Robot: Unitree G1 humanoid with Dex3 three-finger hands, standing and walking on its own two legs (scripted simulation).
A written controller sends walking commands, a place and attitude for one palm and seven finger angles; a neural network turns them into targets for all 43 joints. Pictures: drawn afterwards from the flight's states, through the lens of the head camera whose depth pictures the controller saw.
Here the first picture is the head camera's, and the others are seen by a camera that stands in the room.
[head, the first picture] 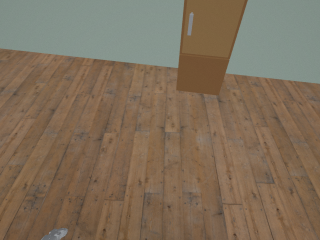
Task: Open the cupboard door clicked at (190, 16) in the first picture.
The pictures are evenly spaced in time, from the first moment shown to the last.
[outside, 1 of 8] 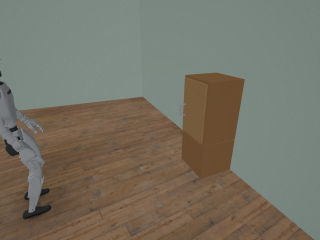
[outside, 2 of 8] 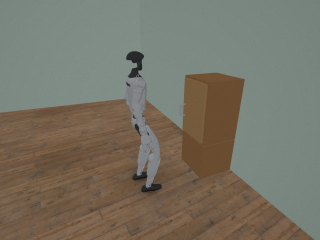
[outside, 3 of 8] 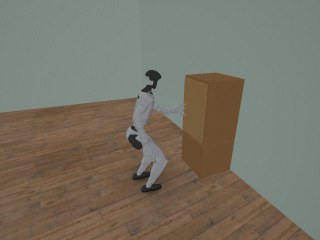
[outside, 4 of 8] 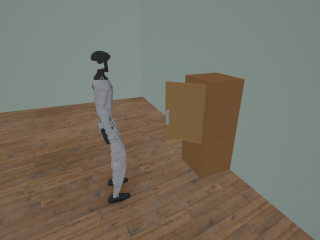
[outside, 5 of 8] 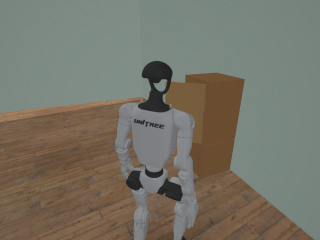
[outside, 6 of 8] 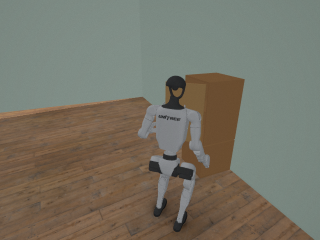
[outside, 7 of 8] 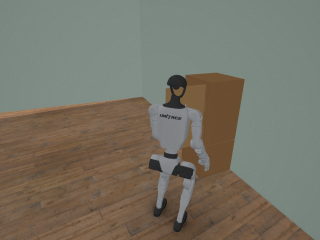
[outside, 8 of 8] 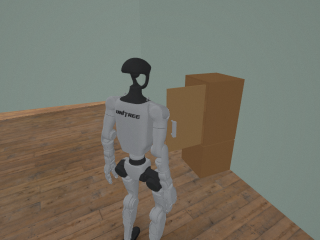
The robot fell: no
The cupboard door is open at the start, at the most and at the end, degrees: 0 93 93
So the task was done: yes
